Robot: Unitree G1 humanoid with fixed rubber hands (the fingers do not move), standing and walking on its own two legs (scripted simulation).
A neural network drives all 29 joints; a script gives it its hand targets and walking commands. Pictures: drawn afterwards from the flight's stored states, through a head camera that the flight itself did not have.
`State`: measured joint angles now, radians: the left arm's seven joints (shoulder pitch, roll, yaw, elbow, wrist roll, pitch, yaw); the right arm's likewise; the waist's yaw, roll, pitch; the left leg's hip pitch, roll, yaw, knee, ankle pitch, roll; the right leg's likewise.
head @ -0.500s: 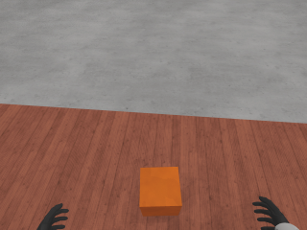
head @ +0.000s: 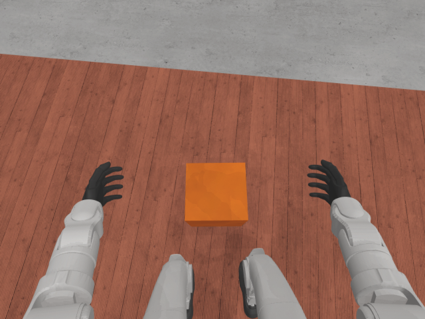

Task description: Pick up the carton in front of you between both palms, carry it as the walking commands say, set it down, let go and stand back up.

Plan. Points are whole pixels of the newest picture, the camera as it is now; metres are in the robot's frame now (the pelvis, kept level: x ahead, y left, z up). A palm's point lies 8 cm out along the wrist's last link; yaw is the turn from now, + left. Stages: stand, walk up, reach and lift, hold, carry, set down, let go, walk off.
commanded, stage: reach and lift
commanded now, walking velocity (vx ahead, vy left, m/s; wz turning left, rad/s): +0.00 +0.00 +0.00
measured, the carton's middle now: (215, 197) +0.42 -0.01 -0.57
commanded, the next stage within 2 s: none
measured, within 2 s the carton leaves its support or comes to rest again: neither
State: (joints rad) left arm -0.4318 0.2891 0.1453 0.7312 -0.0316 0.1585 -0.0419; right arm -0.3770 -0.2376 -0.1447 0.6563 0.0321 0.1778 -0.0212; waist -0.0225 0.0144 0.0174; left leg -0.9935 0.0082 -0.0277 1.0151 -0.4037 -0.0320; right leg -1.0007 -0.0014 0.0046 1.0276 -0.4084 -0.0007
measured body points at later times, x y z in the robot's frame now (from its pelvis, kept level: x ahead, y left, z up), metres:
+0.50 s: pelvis -0.04 +0.01 -0.08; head +0.25 +0.00 +0.26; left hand +0.47 +0.17 -0.20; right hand +0.44 -0.21 -0.21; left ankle +0.04 +0.14 -0.66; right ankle +0.04 -0.12 -0.66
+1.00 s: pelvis -0.08 +0.01 -0.27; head +0.26 +0.00 +0.02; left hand +0.44 +0.19 -0.43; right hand +0.42 -0.20 -0.44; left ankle +0.04 +0.14 -0.66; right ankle +0.04 -0.12 -0.66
